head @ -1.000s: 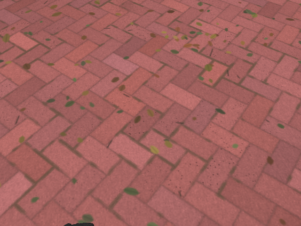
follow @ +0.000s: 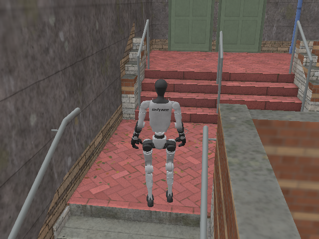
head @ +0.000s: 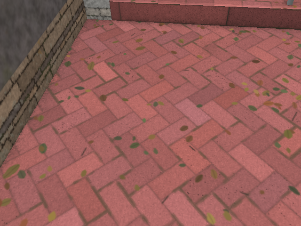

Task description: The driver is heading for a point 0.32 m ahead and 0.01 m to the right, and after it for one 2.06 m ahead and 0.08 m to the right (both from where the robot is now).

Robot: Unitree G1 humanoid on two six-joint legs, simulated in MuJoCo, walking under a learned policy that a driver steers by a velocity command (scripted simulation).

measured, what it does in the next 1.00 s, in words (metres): walks ahead: left foot, then right foot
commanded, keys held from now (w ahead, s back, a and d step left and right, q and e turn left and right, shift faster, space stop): e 0.12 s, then no key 0.24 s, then w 0.38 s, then no key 0.26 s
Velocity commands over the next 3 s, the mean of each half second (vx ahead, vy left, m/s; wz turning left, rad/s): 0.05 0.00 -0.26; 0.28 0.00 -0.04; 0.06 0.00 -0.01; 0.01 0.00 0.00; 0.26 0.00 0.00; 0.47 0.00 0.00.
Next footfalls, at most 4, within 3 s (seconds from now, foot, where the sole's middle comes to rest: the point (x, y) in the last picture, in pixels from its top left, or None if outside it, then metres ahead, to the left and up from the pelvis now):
0.28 left None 0.09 0.09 -0.77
0.66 right None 0.06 -0.10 -0.77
1.04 left None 0.34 0.04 -0.77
1.40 right None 0.27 -0.14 -0.77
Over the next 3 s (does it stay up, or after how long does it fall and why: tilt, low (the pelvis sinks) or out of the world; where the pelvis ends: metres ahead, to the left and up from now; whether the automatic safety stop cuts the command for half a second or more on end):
stays up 0.65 -0.08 0.01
